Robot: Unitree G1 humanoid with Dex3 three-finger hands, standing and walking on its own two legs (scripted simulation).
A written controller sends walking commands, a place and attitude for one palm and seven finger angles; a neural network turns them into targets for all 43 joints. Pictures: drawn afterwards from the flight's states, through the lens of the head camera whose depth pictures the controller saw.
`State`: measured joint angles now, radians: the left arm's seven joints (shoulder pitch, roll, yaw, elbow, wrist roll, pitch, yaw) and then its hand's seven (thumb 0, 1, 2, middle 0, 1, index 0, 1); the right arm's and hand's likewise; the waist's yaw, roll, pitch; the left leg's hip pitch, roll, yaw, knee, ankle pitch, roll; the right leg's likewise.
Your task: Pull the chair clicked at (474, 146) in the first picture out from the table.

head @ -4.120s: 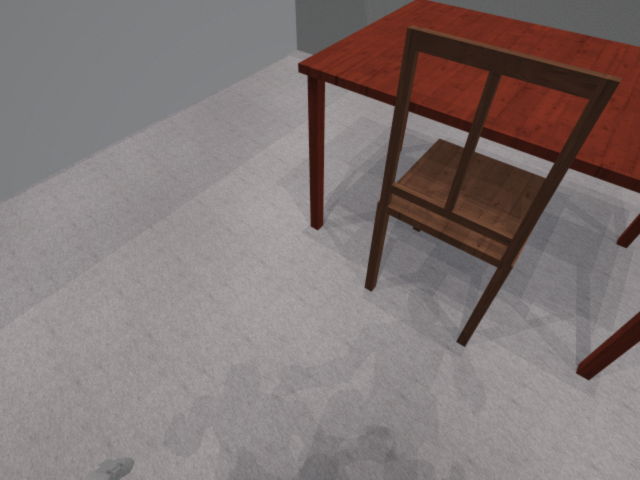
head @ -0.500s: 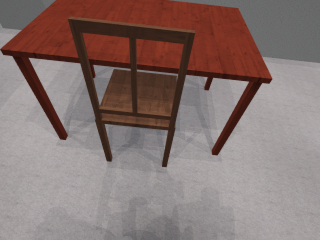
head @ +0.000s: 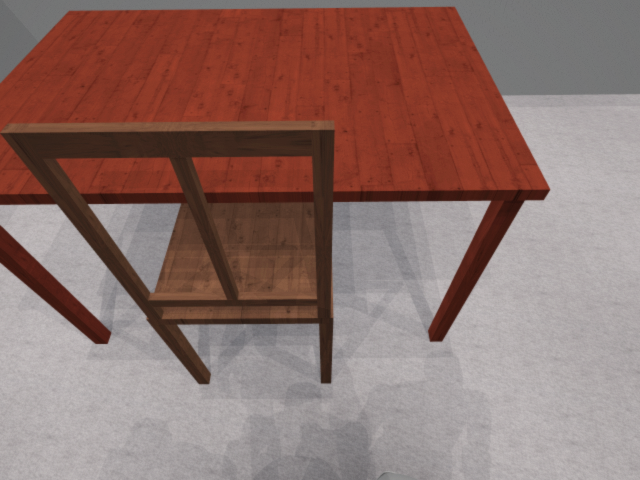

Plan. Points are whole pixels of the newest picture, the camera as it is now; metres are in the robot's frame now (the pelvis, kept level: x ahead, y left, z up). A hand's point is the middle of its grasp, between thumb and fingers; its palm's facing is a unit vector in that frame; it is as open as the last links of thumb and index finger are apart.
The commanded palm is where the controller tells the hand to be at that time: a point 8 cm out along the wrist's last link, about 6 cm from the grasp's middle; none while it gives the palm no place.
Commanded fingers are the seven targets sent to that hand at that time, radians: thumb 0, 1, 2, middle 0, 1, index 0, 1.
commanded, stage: come to a stop and stand still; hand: left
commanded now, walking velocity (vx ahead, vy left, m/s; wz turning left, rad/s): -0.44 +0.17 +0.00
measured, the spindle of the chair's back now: (212, 240) +0.48 +0.19 -0.04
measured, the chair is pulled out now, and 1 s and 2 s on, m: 0.00 0.00 0.00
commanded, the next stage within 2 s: look again from close up in 1.28 s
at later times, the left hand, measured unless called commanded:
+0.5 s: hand out of the picture +0.08 +0.26 -0.18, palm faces +0.06 -0.98 -0.19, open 7.4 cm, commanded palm none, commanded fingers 0.00 0.90 0.90 -0.20 -0.30 -0.20 -0.30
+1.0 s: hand out of the picture -0.08 +0.20 -0.15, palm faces +0.03 -0.97 -0.23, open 7.4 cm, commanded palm none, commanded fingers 0.00 0.90 0.90 -0.20 -0.30 -0.20 -0.30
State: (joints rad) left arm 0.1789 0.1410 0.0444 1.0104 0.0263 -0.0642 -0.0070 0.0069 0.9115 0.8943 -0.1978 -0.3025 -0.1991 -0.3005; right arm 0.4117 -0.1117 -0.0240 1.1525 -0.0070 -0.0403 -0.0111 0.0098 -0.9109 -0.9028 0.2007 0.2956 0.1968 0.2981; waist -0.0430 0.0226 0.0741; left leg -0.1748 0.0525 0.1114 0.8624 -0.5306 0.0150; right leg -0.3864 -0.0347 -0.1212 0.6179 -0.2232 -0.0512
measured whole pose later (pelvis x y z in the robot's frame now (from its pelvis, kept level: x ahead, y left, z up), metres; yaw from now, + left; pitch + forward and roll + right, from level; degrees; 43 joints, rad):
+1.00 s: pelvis -0.03 +0.03 +0.02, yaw -1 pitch -1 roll +2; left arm 0.41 0.13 0.02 1.14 0.02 0.05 0.03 0.01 0.91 0.89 -0.20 -0.30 -0.20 -0.30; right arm 0.37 -0.17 -0.06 1.14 -0.02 0.07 -0.01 0.01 -0.91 -0.90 0.20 0.30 0.19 0.30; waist -0.01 0.01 -0.06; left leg -0.40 -0.02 0.06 0.71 -0.31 -0.03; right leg -0.05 0.01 -0.07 0.33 -0.27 -0.07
